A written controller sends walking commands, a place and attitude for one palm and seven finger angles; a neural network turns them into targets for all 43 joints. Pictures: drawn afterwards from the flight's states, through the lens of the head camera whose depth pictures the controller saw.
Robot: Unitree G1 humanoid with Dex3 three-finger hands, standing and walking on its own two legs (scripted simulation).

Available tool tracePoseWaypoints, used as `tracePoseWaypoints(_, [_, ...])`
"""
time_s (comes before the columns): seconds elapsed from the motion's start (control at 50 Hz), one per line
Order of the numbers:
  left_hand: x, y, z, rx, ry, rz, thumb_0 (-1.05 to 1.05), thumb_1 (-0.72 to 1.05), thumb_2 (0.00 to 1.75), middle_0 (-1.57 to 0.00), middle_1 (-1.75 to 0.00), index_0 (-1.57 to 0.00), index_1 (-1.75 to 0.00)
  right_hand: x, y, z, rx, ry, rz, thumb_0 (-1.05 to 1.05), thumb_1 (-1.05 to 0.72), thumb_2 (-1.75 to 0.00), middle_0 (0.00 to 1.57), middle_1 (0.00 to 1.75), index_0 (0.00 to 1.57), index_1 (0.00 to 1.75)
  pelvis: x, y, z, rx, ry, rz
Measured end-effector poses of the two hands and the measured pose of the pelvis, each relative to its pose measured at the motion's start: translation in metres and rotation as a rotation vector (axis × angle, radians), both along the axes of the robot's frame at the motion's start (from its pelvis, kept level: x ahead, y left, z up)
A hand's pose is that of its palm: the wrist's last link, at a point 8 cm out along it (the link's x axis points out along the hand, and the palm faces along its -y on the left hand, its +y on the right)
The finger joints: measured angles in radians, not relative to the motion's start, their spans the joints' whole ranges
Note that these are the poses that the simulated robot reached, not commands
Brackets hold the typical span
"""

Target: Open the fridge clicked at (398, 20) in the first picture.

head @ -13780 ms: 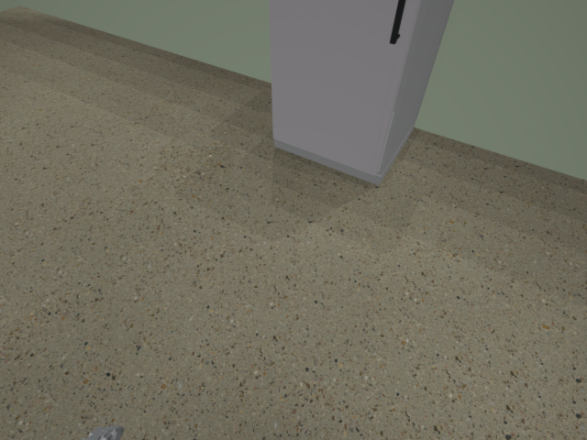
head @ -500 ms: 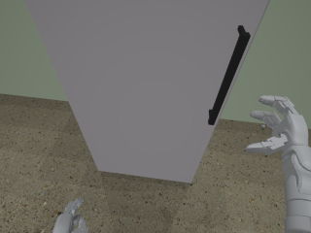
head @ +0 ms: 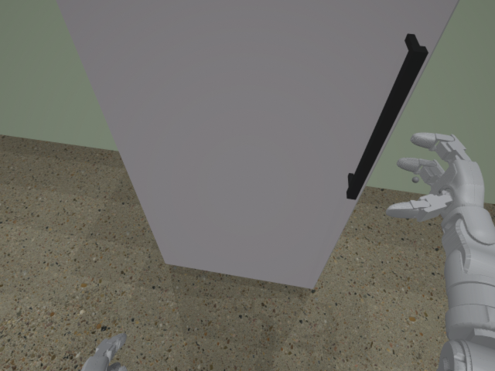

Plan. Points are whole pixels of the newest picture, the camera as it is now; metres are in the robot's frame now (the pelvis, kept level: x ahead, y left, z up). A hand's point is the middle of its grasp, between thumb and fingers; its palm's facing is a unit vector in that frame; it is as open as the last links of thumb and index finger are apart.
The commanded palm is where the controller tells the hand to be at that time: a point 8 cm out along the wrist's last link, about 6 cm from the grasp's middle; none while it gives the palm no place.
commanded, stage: move the hooked fingers beside the handle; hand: right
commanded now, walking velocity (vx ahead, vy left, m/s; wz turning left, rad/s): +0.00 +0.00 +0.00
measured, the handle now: (376, 131) +0.50 -0.17 +0.14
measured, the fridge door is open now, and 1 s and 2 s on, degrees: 0 0 0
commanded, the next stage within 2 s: feel for the door with the fingertips in 1.08 s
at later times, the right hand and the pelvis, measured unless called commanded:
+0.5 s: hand (411, 167) +0.43 -0.22 +0.13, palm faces +0.07 +1.00 +0.01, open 14.0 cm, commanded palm +0.40 -0.28 +0.12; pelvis +0.00 -0.01 +0.00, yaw +1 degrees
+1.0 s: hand (410, 169) +0.43 -0.22 +0.12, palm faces +0.08 +1.00 +0.02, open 14.0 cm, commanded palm +0.40 -0.28 +0.12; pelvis +0.00 -0.01 -0.01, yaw +1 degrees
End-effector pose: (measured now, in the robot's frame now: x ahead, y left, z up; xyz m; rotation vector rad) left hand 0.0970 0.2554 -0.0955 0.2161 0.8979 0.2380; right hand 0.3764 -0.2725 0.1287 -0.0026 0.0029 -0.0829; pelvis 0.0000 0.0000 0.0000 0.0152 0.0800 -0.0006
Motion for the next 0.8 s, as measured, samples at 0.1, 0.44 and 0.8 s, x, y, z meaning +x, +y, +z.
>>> tracePoseWaypoints(0.1, [-0.009,0.004,-0.002,0.001,0.033,0.021,0.01,0.90,0.89,-0.20,-0.30,-0.21,-0.30,0.010,-0.004,0.001,0.003,-0.008,-0.012,-0.01,0.50,-0.30,0.30,1.20,0.30,1.20,0.002,0.001,-0.001,0.000,0.013,0.008])
tracePoseWaypoints(0.44, [-0.036,0.007,-0.009,0.013,0.135,0.064,0.01,0.90,0.89,-0.20,-0.30,-0.20,-0.30,0.033,-0.003,-0.002,0.011,-0.025,0.015,-0.01,0.50,-0.30,0.30,1.20,0.30,1.20,0.004,-0.004,-0.004,0.007,0.049,0.013])
tracePoseWaypoints(0.8, [-0.019,-0.008,-0.008,0.002,0.092,0.024,0.01,0.90,0.89,-0.20,-0.30,-0.21,-0.30,0.024,-0.010,-0.004,0.012,-0.014,0.002,-0.01,0.51,-0.30,0.30,1.20,0.30,1.20,0.000,-0.009,-0.005,0.014,0.042,0.002])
